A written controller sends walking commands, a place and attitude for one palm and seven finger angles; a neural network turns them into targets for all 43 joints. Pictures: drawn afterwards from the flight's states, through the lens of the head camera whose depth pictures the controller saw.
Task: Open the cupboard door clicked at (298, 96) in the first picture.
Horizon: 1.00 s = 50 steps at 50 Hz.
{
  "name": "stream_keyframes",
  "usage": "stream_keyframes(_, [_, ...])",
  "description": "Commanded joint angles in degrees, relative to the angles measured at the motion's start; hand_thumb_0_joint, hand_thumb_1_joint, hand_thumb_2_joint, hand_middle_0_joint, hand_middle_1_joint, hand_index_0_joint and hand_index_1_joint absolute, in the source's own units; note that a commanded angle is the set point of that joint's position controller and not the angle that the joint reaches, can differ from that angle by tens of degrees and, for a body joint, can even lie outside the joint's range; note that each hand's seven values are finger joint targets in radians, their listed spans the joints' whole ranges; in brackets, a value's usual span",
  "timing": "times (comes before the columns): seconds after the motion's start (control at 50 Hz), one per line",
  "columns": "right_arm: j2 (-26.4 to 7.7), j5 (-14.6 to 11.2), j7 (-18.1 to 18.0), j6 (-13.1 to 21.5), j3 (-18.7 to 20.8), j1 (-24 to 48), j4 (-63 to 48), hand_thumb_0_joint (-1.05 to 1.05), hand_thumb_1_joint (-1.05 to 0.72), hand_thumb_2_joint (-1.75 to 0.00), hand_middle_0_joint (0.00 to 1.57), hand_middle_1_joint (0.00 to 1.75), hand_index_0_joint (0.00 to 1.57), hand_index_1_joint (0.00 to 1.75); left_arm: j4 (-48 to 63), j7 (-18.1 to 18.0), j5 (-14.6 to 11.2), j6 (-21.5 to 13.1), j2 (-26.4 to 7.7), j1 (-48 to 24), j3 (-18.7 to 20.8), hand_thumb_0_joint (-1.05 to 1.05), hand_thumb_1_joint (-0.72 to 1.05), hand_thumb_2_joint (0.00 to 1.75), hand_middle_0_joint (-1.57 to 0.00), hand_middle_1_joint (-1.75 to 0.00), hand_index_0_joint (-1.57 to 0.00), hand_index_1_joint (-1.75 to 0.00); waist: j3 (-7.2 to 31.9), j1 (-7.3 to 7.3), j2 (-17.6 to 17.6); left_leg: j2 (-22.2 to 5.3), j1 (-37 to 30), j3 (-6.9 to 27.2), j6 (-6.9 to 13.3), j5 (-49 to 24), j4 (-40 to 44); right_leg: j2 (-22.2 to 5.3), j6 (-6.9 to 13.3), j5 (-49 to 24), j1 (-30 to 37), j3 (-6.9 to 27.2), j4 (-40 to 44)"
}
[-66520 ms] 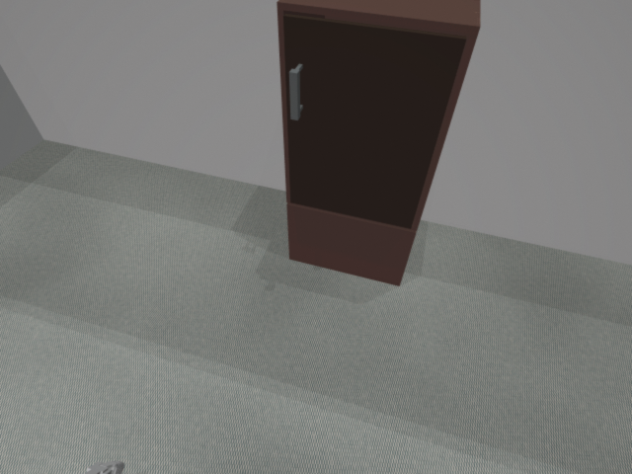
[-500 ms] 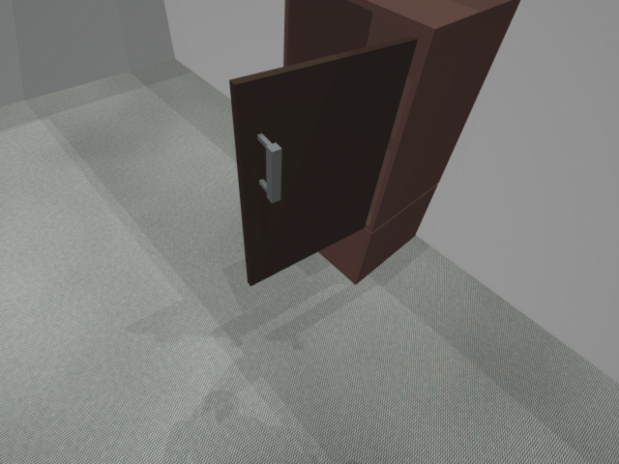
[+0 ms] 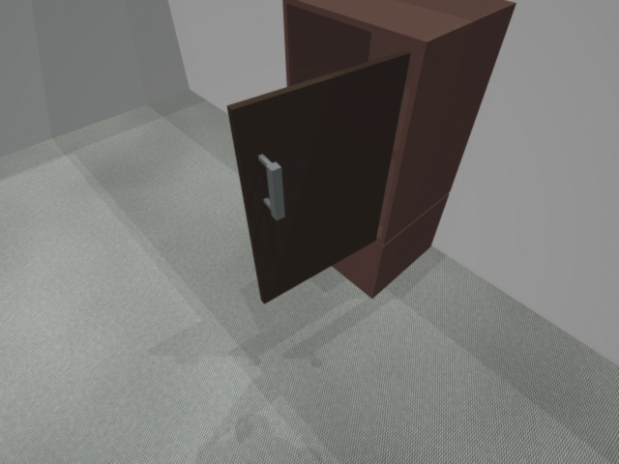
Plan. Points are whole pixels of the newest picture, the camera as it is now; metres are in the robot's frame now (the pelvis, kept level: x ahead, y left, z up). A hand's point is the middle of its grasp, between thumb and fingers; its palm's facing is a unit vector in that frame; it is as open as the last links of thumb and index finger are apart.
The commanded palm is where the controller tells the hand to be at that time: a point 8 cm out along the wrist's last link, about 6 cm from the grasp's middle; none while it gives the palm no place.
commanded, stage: let the arm hang, fingers relaxed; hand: left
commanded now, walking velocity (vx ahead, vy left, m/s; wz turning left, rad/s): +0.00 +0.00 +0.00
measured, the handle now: (270, 187) +0.61 +0.11 +0.00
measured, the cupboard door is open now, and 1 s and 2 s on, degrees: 82 82 82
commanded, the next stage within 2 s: look to check the result in 0.24 s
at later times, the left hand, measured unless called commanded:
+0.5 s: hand out of the picture +0.01 +0.18 -0.17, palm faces +0.02 -0.97 -0.22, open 7.3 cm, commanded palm none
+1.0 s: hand out of the picture +0.07 +0.20 -0.17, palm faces +0.00 -0.97 -0.26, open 7.3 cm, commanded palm none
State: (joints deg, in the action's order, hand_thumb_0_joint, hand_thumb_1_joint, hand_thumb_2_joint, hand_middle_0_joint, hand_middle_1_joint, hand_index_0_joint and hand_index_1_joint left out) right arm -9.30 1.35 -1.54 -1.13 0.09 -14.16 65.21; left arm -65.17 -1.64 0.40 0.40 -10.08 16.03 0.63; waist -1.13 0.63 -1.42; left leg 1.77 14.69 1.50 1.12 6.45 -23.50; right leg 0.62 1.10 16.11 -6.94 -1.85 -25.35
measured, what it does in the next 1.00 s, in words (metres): stands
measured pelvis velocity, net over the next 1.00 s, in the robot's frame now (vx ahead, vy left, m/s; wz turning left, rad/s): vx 0.04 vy -0.01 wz -0.01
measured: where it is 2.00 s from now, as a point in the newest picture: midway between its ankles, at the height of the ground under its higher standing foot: outside the picture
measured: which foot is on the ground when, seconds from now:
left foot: down 0.00-1.00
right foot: down 0.00-1.00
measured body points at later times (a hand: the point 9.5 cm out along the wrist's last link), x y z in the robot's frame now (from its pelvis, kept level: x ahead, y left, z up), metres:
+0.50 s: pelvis +0.02 -0.01 +0.00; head +0.04 -0.01 +0.45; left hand +0.01 +0.23 -0.16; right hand +0.02 -0.24 -0.16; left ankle +0.07 +0.11 -0.74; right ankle -0.02 -0.11 -0.74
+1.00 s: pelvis +0.04 -0.01 +0.00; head +0.04 -0.01 +0.45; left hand +0.07 +0.25 -0.15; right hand +0.08 -0.27 -0.15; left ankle +0.07 +0.11 -0.74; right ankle -0.02 -0.11 -0.74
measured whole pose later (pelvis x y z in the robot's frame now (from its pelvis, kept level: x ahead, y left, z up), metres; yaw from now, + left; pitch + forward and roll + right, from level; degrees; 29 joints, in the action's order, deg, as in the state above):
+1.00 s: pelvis +0.04 -0.01 +0.00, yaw -1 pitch -2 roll +0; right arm -13.9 1.0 -1.5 0.0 0.1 -8.8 65.1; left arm -64.8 -1.3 0.3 -0.6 -13.0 11.8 0.8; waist -2.5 0.3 -0.2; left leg 1.3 10.6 0.9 0.7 8.6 -21.2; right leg 1.0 1.4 15.9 -1.5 -1.0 -19.4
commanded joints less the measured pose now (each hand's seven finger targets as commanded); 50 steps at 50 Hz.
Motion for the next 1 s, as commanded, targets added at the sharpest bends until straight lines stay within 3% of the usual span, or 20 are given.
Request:
stream_keyframes(0.0, [-5.8,0.0,-0.3,1.1,0.9,-2.3,-1.2,0.00,-0.90,-0.90,0.20,0.30,0.20,0.30,1.2,-0.2,0.2,-0.7,-6.2,3.7,0.8,0.00,0.90,0.90,-0.20,-0.30,-0.20,-0.30,-5.2,-0.49,1.4,-5.9,-1.2,6.4,1.1,4.3,5.3,-5.5,1.6,1.4,-6.7,5.1,7.5])
stream_keyframes(0.22, [-6.2,-0.1,-0.6,1.6,0.9,-1.6,-1.1,0.00,-0.90,-0.90,0.20,0.30,0.20,0.30,1.7,-0.3,-0.1,-1.2,-6.2,2.4,1.2,0.00,0.90,0.90,-0.20,-0.30,-0.20,-0.30,-2.9,-0.49,0.2,-6.1,-4.1,5.5,0.8,-2.7,3.5,-5.9,1.7,-4.4,-3.8,5.2,8.1])
stream_keyframes(0.26, [-7.3,-0.3,-0.7,1.6,1.0,-1.4,-1.3,0.00,-0.90,-0.90,0.20,0.30,0.20,0.30,1.8,-0.3,0.0,-1.3,-6.9,2.2,1.3,0.00,0.90,0.90,-0.20,-0.30,-0.20,-0.30,-3.4,-0.54,1.6,-6.3,-4.4,5.4,0.9,-3.1,3.3,-5.7,1.8,-4.6,-3.9,5.1,8.4])
stream_keyframes(0.44, [-8.8,-0.3,-0.8,1.7,1.4,0.0,-1.2,0.00,-0.90,-0.90,0.20,0.30,0.20,0.30,1.5,-0.2,-0.1,-1.5,-7.8,1.8,1.3,0.00,0.90,0.90,-0.20,-0.30,-0.20,-0.30,-1.7,-0.26,1.6,-6.6,-6.6,5.4,1.1,-4.1,3.1,-6.0,1.9,-5.6,-3.1,5.5,8.8])
stream_keyframes(0.92, [-12.9,-0.3,-0.5,2.1,1.4,4.8,-2.0,0.00,-0.90,-0.90,0.20,0.30,0.20,0.30,2.2,0.0,0.0,-1.9,-11.7,-1.7,1.5,0.00,0.90,0.90,-0.20,-0.30,-0.20,-0.30,-1.4,-0.51,1.0,-7.2,-8.3,5.2,0.8,-7.4,4.3,-6.8,1.4,-10.5,-0.9,5.9,10.2])
stream_keyframes(0.98, [-13.3,-0.3,-0.4,2.1,1.5,4.7,-2.2,0.00,-0.90,-0.90,0.20,0.30,0.20,0.30,2.4,0.0,0.0,-1.9,-12.1,-2.4,1.6,0.00,0.90,0.90,-0.20,-0.30,-0.20,-0.30,-0.8,-0.39,2.3,-7.4,-8.5,5.3,0.9,-8.0,4.4,-6.8,1.4,-11.0,-0.3,5.6,10.1])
